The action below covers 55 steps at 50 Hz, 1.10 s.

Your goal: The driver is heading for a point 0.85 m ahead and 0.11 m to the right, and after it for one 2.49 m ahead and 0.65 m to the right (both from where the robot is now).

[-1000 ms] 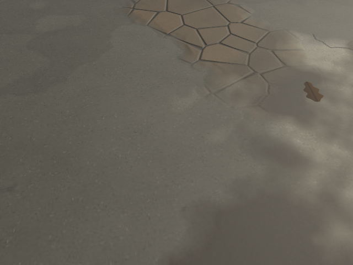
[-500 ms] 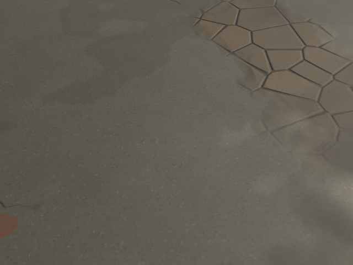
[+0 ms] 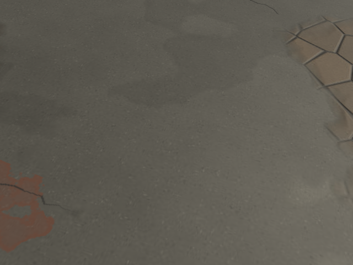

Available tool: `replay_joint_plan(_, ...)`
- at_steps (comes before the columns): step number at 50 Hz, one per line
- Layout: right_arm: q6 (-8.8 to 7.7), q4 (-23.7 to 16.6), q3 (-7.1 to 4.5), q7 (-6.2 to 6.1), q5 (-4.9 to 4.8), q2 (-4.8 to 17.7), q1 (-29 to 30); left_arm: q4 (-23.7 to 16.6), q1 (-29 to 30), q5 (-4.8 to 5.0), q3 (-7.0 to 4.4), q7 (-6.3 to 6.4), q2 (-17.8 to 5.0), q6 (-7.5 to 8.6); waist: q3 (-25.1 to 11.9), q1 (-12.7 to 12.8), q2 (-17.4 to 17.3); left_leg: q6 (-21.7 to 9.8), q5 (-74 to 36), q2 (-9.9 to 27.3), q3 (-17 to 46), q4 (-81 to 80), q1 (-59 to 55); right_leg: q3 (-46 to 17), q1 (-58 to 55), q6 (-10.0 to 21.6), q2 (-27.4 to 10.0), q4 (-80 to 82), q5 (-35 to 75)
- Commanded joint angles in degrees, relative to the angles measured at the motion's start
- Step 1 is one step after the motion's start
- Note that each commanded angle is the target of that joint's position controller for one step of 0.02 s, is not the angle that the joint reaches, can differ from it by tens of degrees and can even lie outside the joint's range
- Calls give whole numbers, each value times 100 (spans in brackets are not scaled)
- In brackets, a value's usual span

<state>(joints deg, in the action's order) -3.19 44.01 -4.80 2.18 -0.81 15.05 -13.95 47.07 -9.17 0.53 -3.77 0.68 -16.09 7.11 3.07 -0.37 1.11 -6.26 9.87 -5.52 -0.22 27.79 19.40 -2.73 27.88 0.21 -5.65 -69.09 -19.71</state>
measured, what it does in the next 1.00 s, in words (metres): walks ahead: right foot, then left foot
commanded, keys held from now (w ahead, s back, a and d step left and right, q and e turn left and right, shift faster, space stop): w+q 0.16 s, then w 0.14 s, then w+e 0.70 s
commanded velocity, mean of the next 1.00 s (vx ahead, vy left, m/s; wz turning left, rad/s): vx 0.50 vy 0.00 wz -0.05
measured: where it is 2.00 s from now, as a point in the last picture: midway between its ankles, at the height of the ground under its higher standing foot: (218, 137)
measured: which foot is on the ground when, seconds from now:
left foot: down 0.00-0.40, up 0.42-0.84, down 0.86-1.00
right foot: up 0.00-0.36, down 0.38-0.86, up 0.88-1.00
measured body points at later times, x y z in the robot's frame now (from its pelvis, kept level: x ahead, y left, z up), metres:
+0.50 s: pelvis +0.29 -0.04 +0.00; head +0.31 -0.04 +0.45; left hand +0.39 +0.24 -0.10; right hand +0.41 -0.30 -0.12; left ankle +0.16 +0.07 -0.64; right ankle +0.36 -0.12 -0.73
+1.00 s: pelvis +0.54 +0.02 +0.00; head +0.56 +0.03 +0.45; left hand +0.66 +0.29 -0.11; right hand +0.67 -0.26 -0.08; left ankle +0.58 +0.13 -0.73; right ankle +0.46 -0.11 -0.65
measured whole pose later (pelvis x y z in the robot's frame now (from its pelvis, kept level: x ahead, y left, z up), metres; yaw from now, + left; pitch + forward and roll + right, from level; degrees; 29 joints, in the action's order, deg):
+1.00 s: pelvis +0.54 +0.02 +0.00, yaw -8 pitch +2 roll +1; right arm -6.0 40.4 -3.3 0.3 0.5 14.2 -10.0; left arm 42.1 -19.0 1.6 -3.8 0.4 -17.6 1.9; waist -0.5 0.7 2.7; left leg -1.1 10.5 -1.5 -1.0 24.6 16.2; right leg -4.1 26.9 0.8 -0.2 -65.8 -21.7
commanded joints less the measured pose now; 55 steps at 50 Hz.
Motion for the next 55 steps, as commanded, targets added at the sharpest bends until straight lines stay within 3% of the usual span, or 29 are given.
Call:
replay_joint_plan(1,-160,-477,-147,-87,-4,679,84,-369,-261,-113,-174,19,-535,-59,-707,215,-261,-1070,-1584,1449,1896,-1454,-942,-129,745,-125,-215,498,492)
replay_joint_plan(4,-153,-402,-187,-219,-23,850,-283,-615,358,-157,-135,46,-404,-120,-487,43,-320,-982,-1743,1287,1644,-1515,-821,-46,1042,-312,-37,1492,1275)
replay_joint_plan(8,-89,-337,-166,-301,-49,819,-612,-879,1165,-87,-65,-37,-272,-61,-317,-268,-617,-687,-987,1078,1594,-1440,-821,-59,841,-295,298,3138,2384)
replay_joint_plan(13,-62,-111,-124,-328,-46,754,-1007,-1081,1621,-44,-28,-229,-333,74,-191,-510,-672,-623,-930,1408,1883,-1068,-1416,-6,648,-85,417,3938,2541)
replay_joint_plan(16,-2,-67,-149,-359,-12,850,-954,-1090,1385,-27,-71,-269,-490,123,-181,-353,-849,-532,-1670,1653,2084,-727,-1947,102,471,168,478,4152,1785)
replay_joint_plan(17,14,-91,-155,-356,-4,885,-841,-1013,1058,-32,-110,-258,-578,133,-307,-178,-912,-457,-2518,1599,1975,-429,-2019,262,41,305,593,4272,1621)
replay_joint_plan(18,22,-125,-123,-343,11,824,-732,-837,452,-64,-191,-233,-728,138,-689,117,-831,-333,-3487,1328,1698,264,-2001,373,-816,506,689,4413,1772)
replay_joint_plan(19,11,-238,-43,-325,78,691,-603,-681,-478,-129,-245,-221,-938,135,-1477,520,-582,-165,-3221,1069,1413,1546,-1366,-267,-2319,911,103,4133,2104)
replay_joint_plan(20,-61,-228,54,-308,28,372,-1341,-528,-1317,-181,-379,-222,-1371,87,-2373,460,819,329,-1159,242,857,3736,644,-2473,-4544,1882,-1048,4223,1627)
replay_joint_plan(21,-151,-208,110,-275,17,412,-1473,-359,-1449,4,-309,-297,-1101,44,-2319,402,1639,450,2123,1,879,4618,1915,-4204,-4956,2160,-1537,5134,541)
replay_joint_plan(22,-216,-319,24,-236,-50,812,-842,-445,-1084,121,-199,-291,-727,1,-1323,465,978,393,1871,411,996,4971,2534,-3844,-4289,1869,-1374,5263,-270)
replay_joint_plan(23,-271,-453,42,-216,-44,820,-264,-576,-720,55,-146,-270,-612,-67,-757,427,355,363,1398,637,814,4795,2529,-3122,-3449,1664,-1118,5379,-96)
replay_joint_plan(24,-313,-536,36,-210,56,753,39,-617,-519,2,-108,-273,-548,-107,-320,289,-22,377,1095,795,689,4321,2414,-2641,-2701,1577,-869,5536,447)
replay_joint_plan(25,-326,-557,7,-221,142,725,31,-663,-444,-40,-73,-262,-493,-104,-302,132,-26,406,859,955,678,3889,2113,-2360,-2335,1494,-678,5624,1002)
replay_joint_plan(28,-287,-597,46,-256,189,476,-77,-657,-506,-2,-89,-215,-579,-109,-458,-34,316,627,709,978,457,3005,1649,-1802,-1866,1543,-369,5764,1980)
replay_joint_plan(30,-268,-732,99,-286,186,369,336,-615,-649,31,-153,-141,-770,-128,-407,54,324,770,243,909,361,2217,1563,-1526,-1631,1524,-279,5816,2245)
replay_joint_plan(33,-298,-859,156,-252,149,260,992,-541,-937,90,-194,-63,-872,-206,-359,284,330,859,-851,705,356,1042,1143,-1298,-1395,1302,-78,5734,2073)
replay_joint_plan(38,-403,-1055,102,-147,33,443,1650,-457,-1408,134,-192,-1,-839,-355,-343,461,424,846,-1005,435,480,93,669,-1828,-1729,1156,-194,5278,1510)
replay_joint_plan(40,-460,-1049,34,-132,7,585,1522,-495,-1339,126,-217,24,-877,-406,-373,300,558,732,-650,415,499,-187,290,-2131,-1886,1061,-248,4986,1439)
replay_joint_plan(41,-483,-964,-17,-147,7,657,1199,-536,-1241,126,-204,29,-815,-426,-467,94,586,610,-640,443,452,-430,-197,-2145,-1831,956,-146,4723,1498)
replay_joint_plan(42,-498,-861,-98,-191,52,819,682,-609,-1139,97,-154,22,-658,-419,-773,-180,556,426,-603,680,547,-501,-1075,-1981,-1565,783,96,4144,1649)
replay_joint_plan(43,-497,-769,-196,-256,137,1164,-241,-759,-1015,12,-36,2,-322,-385,-1497,-598,8,28,-376,1659,1403,-388,-2472,-1477,-839,557,436,2617,1063)
replay_joint_plan(44,-390,-578,-301,-247,175,1572,-736,-927,-1745,142,78,11,3,-324,-2157,-335,-1763,-862,502,2882,3645,-667,-4086,-661,1025,252,1106,1001,-1198)
replay_joint_plan(45,-353,-572,-216,-214,91,1120,-725,-832,-1766,204,-14,29,-535,-322,-1817,-393,-1526,-889,1494,3017,4254,-904,-3868,-689,1801,173,654,92,-1388)
replay_joint_plan(46,-338,-609,-120,-221,73,781,-525,-858,-1278,171,-102,23,-818,-360,-1128,-484,-959,-667,1387,2751,3478,-992,-3246,-674,1982,126,470,-235,-862)
replay_joint_plan(47,-318,-627,-62,-211,103,662,-235,-895,-1028,114,-112,21,-772,-397,-748,-371,-580,-524,765,2487,2764,-1113,-2602,-524,1822,66,300,-223,-438)
replay_joint_plan(48,-300,-590,-20,-197,118,538,-19,-963,-858,64,-125,-4,-704,-412,-460,-257,-557,-477,281,2272,2290,-1275,-2107,-487,1731,30,168,-27,-150)
replay_joint_plan(50,-318,-521,3,-187,151,475,163,-1040,-825,113,-117,-78,-508,-478,-268,-65,-793,-406,-234,2011,1558,-1585,-1469,-372,1387,2,-33,178,133)
replay_joint_plan(55,-371,-252,-107,-204,125,808,104,-1292,-369,64,-42,-149,-308,-531,-203,-50,-536,-531,-1345,2038,538,-1864,-1385,-270,1530,-148,-144,1054,1045)
Velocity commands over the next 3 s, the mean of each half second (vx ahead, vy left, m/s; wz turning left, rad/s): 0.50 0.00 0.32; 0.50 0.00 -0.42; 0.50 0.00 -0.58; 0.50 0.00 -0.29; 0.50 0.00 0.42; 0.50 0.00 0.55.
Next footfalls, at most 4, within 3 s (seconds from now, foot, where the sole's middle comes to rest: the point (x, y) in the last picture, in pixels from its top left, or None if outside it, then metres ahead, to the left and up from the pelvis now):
0.38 right None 0.40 -0.11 -0.77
0.86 left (146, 218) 0.62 0.12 -0.77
1.36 right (225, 172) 0.84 -0.21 -0.77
1.86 left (208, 113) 1.17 -0.16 -0.77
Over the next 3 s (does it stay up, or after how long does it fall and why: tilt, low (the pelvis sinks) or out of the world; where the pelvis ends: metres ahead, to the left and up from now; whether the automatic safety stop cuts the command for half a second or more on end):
stays up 1.52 -0.34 0.00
